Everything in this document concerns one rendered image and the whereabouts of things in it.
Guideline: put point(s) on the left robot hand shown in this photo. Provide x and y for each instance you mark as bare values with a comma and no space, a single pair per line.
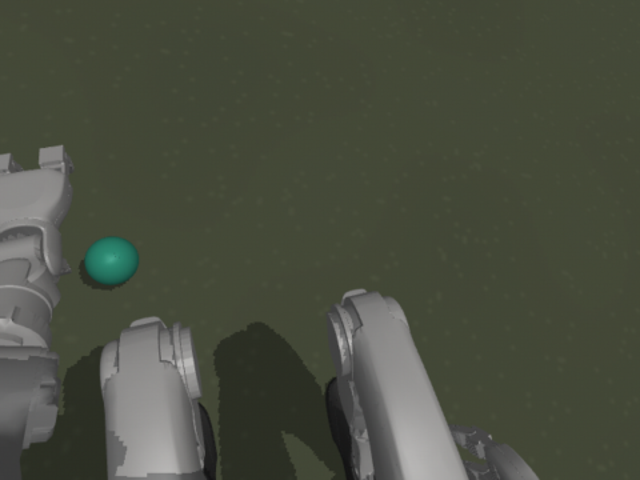
42,194

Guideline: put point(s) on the right robot foot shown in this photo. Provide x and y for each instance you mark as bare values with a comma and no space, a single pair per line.
340,429

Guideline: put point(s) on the ball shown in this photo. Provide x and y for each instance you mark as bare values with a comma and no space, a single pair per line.
111,260

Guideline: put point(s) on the right robot hand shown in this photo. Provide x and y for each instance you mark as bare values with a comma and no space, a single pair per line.
503,463

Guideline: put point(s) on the left robot foot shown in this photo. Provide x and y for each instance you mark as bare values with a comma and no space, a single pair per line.
210,459

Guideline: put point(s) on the left robot arm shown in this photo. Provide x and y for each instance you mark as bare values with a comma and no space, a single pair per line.
30,267

